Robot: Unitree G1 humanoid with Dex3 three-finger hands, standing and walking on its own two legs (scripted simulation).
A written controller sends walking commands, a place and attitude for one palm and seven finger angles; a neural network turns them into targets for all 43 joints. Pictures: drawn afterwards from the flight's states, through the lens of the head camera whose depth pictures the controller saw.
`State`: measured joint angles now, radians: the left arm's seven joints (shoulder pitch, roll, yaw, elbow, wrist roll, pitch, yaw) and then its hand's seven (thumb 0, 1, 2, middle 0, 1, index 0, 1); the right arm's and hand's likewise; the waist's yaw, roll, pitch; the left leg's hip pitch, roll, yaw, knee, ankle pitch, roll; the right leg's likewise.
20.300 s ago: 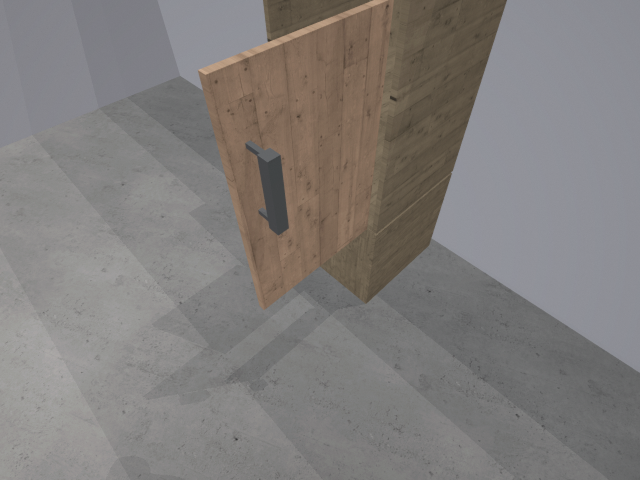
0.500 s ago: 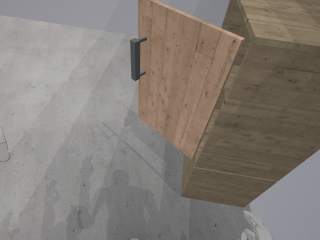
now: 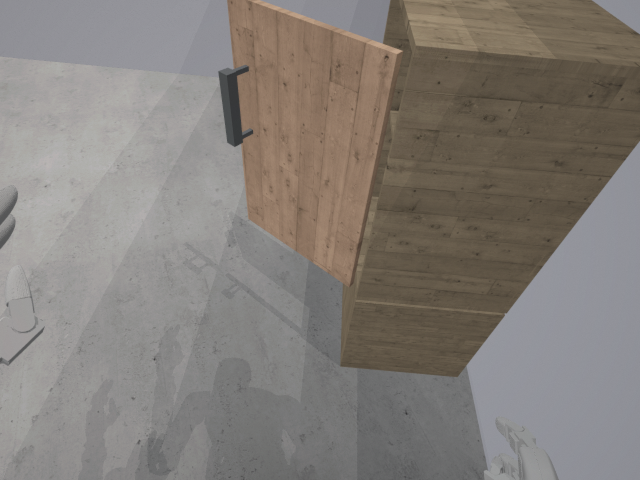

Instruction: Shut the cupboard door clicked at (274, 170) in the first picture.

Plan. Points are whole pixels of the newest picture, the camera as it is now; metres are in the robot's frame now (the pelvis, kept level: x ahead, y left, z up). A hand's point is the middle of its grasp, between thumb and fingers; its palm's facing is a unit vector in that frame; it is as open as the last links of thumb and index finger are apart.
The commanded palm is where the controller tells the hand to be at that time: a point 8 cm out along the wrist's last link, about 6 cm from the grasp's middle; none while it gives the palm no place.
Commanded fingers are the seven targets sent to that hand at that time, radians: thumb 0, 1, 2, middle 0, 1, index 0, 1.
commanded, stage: stop stepping back and stand still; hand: left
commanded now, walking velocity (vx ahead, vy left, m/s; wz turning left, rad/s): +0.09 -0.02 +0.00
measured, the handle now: (239, 106) +0.83 +0.23 +0.05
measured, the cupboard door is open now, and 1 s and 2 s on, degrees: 55 55 55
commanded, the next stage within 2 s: let the arm hang, fingers relaxed in 1.42 s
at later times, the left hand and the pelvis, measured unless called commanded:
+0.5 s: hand out of the picture +0.08 +0.30 +0.17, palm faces +0.52 -0.78 -0.34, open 7.4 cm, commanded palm +0.00 +0.32 +0.18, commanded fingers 0.00 0.90 0.90 -0.20 -0.30 -0.20 -0.30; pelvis -0.12 +0.02 +0.00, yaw +4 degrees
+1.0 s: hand out of the picture +0.08 +0.30 +0.17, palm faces +0.50 -0.76 -0.41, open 7.4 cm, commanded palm +0.03 +0.33 +0.18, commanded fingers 0.00 0.90 0.90 -0.20 -0.30 -0.20 -0.30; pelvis -0.09 +0.02 +0.00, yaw +4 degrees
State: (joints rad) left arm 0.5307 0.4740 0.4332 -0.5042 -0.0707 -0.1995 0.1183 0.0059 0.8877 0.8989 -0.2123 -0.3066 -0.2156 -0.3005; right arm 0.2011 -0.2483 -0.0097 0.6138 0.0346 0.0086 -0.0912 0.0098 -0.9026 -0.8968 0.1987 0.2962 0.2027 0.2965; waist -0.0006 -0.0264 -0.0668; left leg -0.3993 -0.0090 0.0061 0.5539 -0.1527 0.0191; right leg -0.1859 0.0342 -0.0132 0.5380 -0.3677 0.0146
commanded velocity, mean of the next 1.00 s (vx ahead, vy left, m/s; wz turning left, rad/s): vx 0.13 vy -0.03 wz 0.00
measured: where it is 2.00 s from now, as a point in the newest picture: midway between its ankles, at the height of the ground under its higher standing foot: outside the picture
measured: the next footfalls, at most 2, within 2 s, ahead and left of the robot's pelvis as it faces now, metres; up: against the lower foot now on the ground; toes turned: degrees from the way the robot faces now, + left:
left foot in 0.38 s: -0.02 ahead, +0.15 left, +0.00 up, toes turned +7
right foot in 0.66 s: -0.07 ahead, -0.07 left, +0.00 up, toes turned +1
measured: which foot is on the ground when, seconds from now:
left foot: down 0.00-0.18, up 0.20-0.36, down 0.38-1.00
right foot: down 0.00-0.40, up 0.42-0.64, down 0.66-1.00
